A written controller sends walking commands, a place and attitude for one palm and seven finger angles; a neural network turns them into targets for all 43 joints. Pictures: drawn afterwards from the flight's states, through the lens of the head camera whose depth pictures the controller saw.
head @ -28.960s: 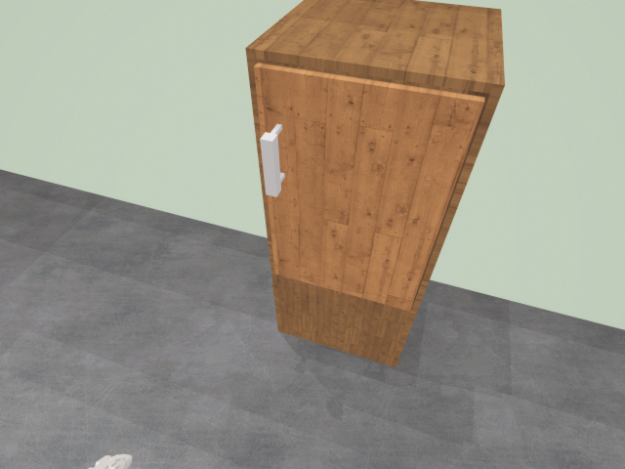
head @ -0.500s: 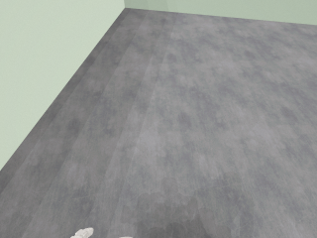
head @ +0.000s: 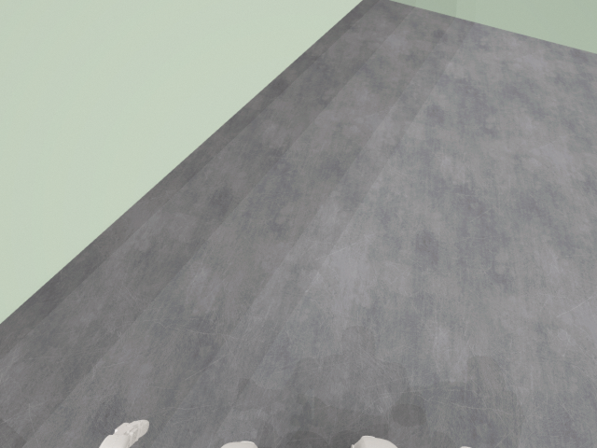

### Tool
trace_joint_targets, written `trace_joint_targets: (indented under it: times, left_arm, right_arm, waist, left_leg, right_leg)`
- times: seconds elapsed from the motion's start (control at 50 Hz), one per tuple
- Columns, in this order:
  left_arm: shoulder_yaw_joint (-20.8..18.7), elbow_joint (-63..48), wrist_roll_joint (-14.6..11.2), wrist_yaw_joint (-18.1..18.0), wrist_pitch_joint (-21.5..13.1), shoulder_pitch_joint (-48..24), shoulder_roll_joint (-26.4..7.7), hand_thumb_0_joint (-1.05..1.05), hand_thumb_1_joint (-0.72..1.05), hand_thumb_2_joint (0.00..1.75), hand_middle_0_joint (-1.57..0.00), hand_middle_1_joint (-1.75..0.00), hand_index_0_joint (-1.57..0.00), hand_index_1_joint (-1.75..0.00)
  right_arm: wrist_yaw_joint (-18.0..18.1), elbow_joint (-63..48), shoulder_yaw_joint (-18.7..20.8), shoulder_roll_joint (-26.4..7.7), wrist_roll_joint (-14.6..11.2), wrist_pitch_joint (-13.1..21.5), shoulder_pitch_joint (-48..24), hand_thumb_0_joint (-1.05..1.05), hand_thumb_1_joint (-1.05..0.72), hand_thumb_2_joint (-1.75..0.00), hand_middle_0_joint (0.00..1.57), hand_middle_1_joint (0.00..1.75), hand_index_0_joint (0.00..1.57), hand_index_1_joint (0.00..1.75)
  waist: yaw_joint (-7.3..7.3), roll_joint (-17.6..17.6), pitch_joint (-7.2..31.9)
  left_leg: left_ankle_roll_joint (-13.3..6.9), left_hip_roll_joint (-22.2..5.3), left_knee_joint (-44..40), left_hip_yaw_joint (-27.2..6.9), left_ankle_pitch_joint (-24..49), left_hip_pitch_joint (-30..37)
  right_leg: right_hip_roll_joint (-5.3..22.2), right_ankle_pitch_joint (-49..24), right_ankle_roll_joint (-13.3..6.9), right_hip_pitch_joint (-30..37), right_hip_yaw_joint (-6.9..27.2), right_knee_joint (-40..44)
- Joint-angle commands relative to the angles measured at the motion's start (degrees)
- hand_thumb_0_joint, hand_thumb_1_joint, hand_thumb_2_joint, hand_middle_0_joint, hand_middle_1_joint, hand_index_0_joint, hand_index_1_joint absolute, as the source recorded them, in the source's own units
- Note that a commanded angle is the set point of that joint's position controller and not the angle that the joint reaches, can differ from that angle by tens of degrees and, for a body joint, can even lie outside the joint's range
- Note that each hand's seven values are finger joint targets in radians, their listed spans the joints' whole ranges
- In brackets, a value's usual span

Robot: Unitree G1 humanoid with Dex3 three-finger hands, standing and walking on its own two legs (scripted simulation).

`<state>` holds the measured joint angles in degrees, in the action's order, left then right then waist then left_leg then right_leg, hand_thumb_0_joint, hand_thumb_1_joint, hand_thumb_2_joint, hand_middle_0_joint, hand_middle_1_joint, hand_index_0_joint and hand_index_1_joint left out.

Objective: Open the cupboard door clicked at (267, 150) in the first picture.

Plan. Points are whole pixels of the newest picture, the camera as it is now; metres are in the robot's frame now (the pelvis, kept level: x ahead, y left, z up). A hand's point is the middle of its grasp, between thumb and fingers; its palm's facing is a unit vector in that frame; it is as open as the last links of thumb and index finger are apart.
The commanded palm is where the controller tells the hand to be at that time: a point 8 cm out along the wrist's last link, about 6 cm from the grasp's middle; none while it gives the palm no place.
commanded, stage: turn to face it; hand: left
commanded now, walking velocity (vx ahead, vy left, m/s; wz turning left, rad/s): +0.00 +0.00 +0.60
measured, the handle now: out of the picture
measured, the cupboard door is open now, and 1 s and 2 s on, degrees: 44 44 44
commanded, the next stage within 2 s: none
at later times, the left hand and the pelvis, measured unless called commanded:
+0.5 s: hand out of the picture +0.01 +0.19 -0.19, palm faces +0.35 -0.91 -0.24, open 7.4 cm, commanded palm none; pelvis +0.02 -0.02 -0.01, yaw +20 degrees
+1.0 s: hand out of the picture +0.01 +0.13 -0.15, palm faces +0.59 -0.77 -0.24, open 7.4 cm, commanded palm none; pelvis +0.06 -0.07 +0.01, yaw +38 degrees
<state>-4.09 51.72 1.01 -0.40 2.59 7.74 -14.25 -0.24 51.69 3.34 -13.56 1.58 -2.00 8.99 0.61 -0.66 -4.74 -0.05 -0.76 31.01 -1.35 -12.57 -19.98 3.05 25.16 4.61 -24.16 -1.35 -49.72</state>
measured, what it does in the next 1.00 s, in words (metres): steps on the spot, turning left: right foot, then left foot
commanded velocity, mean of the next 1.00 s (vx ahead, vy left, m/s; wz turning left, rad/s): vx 0.00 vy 0.00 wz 0.60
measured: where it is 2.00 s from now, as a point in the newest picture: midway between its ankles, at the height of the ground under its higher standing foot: outside the picture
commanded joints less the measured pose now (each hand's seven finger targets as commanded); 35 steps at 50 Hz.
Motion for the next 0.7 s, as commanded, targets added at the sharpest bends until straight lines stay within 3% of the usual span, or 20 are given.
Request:
trace_joint_targets:
  times: [0.0,0.02,0.04,0.06,0.08,0.12,0.16,0.24,0.28,0.32,0.34,0.36,0.38,0.4,0.42,0.46,0.5,0.56,0.64,0.68]
  left_arm:
    - [-1.08,-3.01,-0.36,-0.41,-1.63,7.23,-4.38,0.0,0.9,0.9,-0.2,-0.3,-0.2,-0.3]
    - [-1.7,-2.85,0.18,-0.71,-2.18,9.82,-7.46,0.0,0.9,0.9,-0.2,-0.3,-0.2,-0.3]
    - [-2.84,-3.33,1.12,-1.2,-2.67,10.63,-13.11,0.0,0.9,0.9,-0.2,-0.3,-0.2,-0.3]
    - [-2.34,-4.28,0.63,-1.44,-2.63,8.9,-14.19,0.0,0.9,0.9,-0.2,-0.3,-0.2,-0.3]
    - [-1.58,-5.26,0.43,-1.41,-2.55,4.72,-11.69,0.0,0.9,0.9,-0.2,-0.3,-0.2,-0.3]
    - [-0.99,-6.22,0.25,-1.61,-2.75,1.1,-7.95,0.0,0.9,0.9,-0.2,-0.3,-0.2,-0.3]
    - [-0.32,-5.66,0.15,-1.47,-3.23,2.56,-6.44,0.0,0.9,0.9,-0.2,-0.3,-0.2,-0.3]
    - [-1.33,-3.91,0.5,-1.64,-3.37,8.05,-8.7,0.0,0.9,0.9,-0.2,-0.3,-0.2,-0.3]
    - [-1.87,-3.18,0.63,-1.5,-3.26,9.33,-10.0,0.0,0.9,0.9,-0.2,-0.3,-0.2,-0.3]
    - [-2.12,-2.73,0.49,-1.2,-3.1,8.59,-10.35,0.0,0.9,0.9,-0.2,-0.3,-0.2,-0.3]
    - [-2.26,-3.0,0.03,-0.95,-3.07,7.68,-10.39,0.0,0.9,0.9,-0.2,-0.3,-0.2,-0.3]
    - [-2.12,-3.74,-0.37,-0.79,-2.89,6.61,-9.43,0.0,0.9,0.9,-0.2,-0.3,-0.2,-0.3]
    - [-1.44,-5.83,-0.8,-0.33,-2.51,5.71,-5.27,0.0,0.9,0.9,-0.2,-0.3,-0.2,-0.3]
    - [-0.46,-7.7,-0.46,-0.66,-1.9,1.37,-4.06,0.0,0.9,0.9,-0.2,-0.3,-0.2,-0.3]
    - [-0.42,-8.65,-0.18,-0.92,-1.42,-0.93,-5.35,0.0,0.9,0.9,-0.2,-0.3,-0.2,-0.3]
    - [-0.98,-6.26,-0.02,-0.88,-0.99,-1.16,-4.46,0.0,0.9,0.9,-0.2,-0.3,-0.2,-0.3]
    - [-1.0,-4.96,-0.1,-0.34,-0.57,0.94,-4.73,0.0,0.9,0.9,-0.2,-0.3,-0.2,-0.3]
    - [-0.81,-4.82,-0.35,-0.11,-0.68,1.03,-4.18,0.0,0.9,0.9,-0.2,-0.3,-0.2,-0.3]
    - [-0.62,-5.24,-0.49,-0.14,-0.94,1.61,-3.82,0.0,0.9,0.9,-0.2,-0.3,-0.2,-0.3]
    - [-0.9,-4.42,-0.56,-0.22,-1.54,5.2,-4.47,0.0,0.9,0.9,-0.2,-0.3,-0.2,-0.3]
  right_arm:
    - [0.57,-4.7,3.49,-11.66,-0.39,0.22,-2.8,0.0,-0.9,-0.9,0.2,0.3,0.2,0.3]
    - [0.3,-5.61,3.28,-9.57,-0.86,0.02,-3.95,0.0,-0.9,-0.9,0.2,0.3,0.2,0.3]
    - [-0.11,-6.82,2.73,-4.84,-1.19,-0.07,-3.67,0.0,-0.9,-0.9,0.2,0.3,0.2,0.3]
    - [-0.44,-7.22,3.0,-7.09,-0.75,-0.14,-5.09,0.0,-0.9,-0.9,0.2,0.3,0.2,0.3]
    - [-0.9,-6.94,2.98,-6.84,-0.57,-0.46,-3.49,0.0,-0.9,-0.9,0.2,0.3,0.2,0.3]
    - [-1.2,-4.27,3.13,-5.76,-0.54,-1.32,-1.7,0.0,-0.9,-0.9,0.2,0.3,0.2,0.3]
    - [-1.45,-4.07,2.34,-4.57,-0.76,-1.29,-2.12,0.0,-0.9,-0.9,0.2,0.3,0.2,0.3]
    - [-1.62,-4.91,1.17,-2.54,-1.19,-0.67,-6.12,0.0,-0.9,-0.9,0.2,0.3,0.2,0.3]
    - [-1.59,-5.22,0.77,-2.2,-1.25,-0.16,-6.83,0.0,-0.9,-0.9,0.2,0.3,0.2,0.3]
    - [-1.46,-4.79,0.88,-3.04,-1.2,0.13,-4.51,0.0,-0.9,-0.9,0.2,0.3,0.2,0.3]
    - [-1.34,-4.19,1.14,-4.09,-1.01,0.35,-1.83,0.0,-0.9,-0.9,0.2,0.3,0.2,0.3]
    - [-1.21,-3.01,1.98,-6.99,-0.73,0.72,2.7,0.0,-0.9,-0.9,0.2,0.3,0.2,0.3]
    - [-0.7,-2.44,3.67,-13.96,-0.2,1.24,7.16,0.0,-0.9,-0.9,0.2,0.3,0.2,0.3]
    - [0.02,-1.2,4.31,-16.59,-0.54,0.69,10.83,0.0,-0.9,-0.9,0.2,0.3,0.2,0.3]
    - [0.25,-1.19,3.94,-15.81,-0.34,0.55,10.92,0.0,-0.9,-0.9,0.2,0.3,0.2,0.3]
    - [1.18,-2.51,3.31,-12.97,-0.13,1.03,4.58,0.0,-0.9,-0.9,0.2,0.3,0.2,0.3]
    - [1.35,-3.07,2.58,-11.06,-0.26,1.24,1.27,0.0,-0.9,-0.9,0.2,0.3,0.2,0.3]
    - [1.33,-3.06,2.74,-11.51,-0.22,1.32,1.37,0.0,-0.9,-0.9,0.2,0.3,0.2,0.3]
    - [0.87,-3.74,3.36,-12.17,0.11,0.51,-0.72,0.0,-0.9,-0.9,0.2,0.3,0.2,0.3]
    - [0.73,-4.39,3.52,-11.92,-0.31,0.2,-2.49,0.0,-0.9,-0.9,0.2,0.3,0.2,0.3]
  waist:
    - [-2.47,-6.68,7.97]
    - [-4.05,0.21,7.29]
    - [-4.68,17.93,6.54]
    - [-4.66,18.89,4.96]
    - [-1.91,13.07,3.91]
    - [0.61,15.06,4.6]
    - [0.26,14.87,5.38]
    - [-2.72,10.97,7.91]
    - [-3.7,12.1,8.65]
    - [-2.5,12.53,8.8]
    - [-0.78,11.56,9.5]
    - [1.94,5.23,11.7]
    - [4.33,-13.25,14.14]
    - [5.86,-15.7,14.16]
    - [5.54,-7.61,12.09]
    - [2.84,-10.92,8.21]
    - [0.69,-9.81,6.81]
    - [0.41,-8.27,8.48]
    - [-0.11,-8.98,7.07]
    - [-2.01,-8.42,7.15]
  left_leg:
    - [-5.93,-9.45,-6.55,-13.46,5.26,-2.31]
    - [-2.75,-4.75,-0.63,-9.95,-2.6,-8.35]
    - [2.21,4.11,14.82,0.14,-17.19,-17.72]
    - [2.04,2.25,29.58,-0.71,-23.09,-16.34]
    - [1.62,0.62,35.69,-2.51,-19.03,-14.5]
    - [3.03,-0.88,40.55,-0.38,-13.37,-14.94]
    - [4.16,-1.03,35.83,1.92,-12.06,-14.03]
    - [4.36,-0.68,18.37,6.18,-13.49,-10.17]
    - [3.7,0.06,11.47,7.93,-13.37,-6.99]
    - [2.99,0.64,3.71,8.77,-8.44,-1.07]
    - [2.36,1.24,-1.56,8.85,-2.76,4.25]
    - [0.88,-1.91,-6.32,5.34,7.75,14.01]
    - [-6.85,-18.17,-7.82,-16.63,28.67,24.38]
    - [-13.98,-24.79,-7.77,-23.62,45.4,24.68]
    - [-14.82,-24.63,-6.99,-19.52,39.01,21.75]
    - [-11.44,-17.54,-8.93,-16.22,28.44,13.96]
    - [-8.85,-13.51,-9.43,-11.61,26.42,12.0]
    - [-8.6,-12.16,-8.69,-10.64,24.95,12.08]
    - [-8.19,-11.17,-8.71,-14.03,15.41,5.82]
    - [-6.25,-9.05,-5.52,-13.94,12.95,0.91]
  right_leg:
    - [-2.12,-9.1,-0.98,14.46,-2.19,18.91]
    - [3.06,-8.02,-2.33,19.71,3.15,28.96]
    - [19.67,-4.36,-8.4,22.24,21.59,37.51]
    - [26.4,-8.44,-12.78,14.15,25.08,38.36]
    - [23.19,-7.42,-13.6,9.93,18.6,37.26]
    - [16.59,-20.29,-10.93,12.05,9.71,32.87]
    - [14.06,-34.62,-10.15,16.33,1.86,29.66]
    - [16.2,-45.92,-10.69,24.72,-1.04,24.97]
    - [17.24,-48.72,-10.67,25.6,-1.7,22.42]
    - [17.05,-46.55,-8.79,22.88,-3.83,19.08]
    - [16.03,-44.94,-6.96,19.9,-5.83,15.63]
    - [15.12,-37.25,-4.35,12.87,-8.02,7.98]
    - [6.52,-3.16,0.47,-4.23,-9.76,-5.59]
    - [3.48,14.31,0.92,-10.86,-3.42,-14.18]
    - [4.83,11.66,0.16,-11.0,0.09,-17.41]
    - [4.44,4.53,0.5,-10.33,1.54,-18.02]
    - [3.3,-0.39,0.6,-8.46,1.62,-16.18]
    - [1.71,-0.23,0.59,-4.6,0.82,-8.61]
    - [-1.26,-0.39,-0.15,4.27,-1.22,5.7]
    - [-2.58,-7.81,-0.49,12.89,-2.22,16.34]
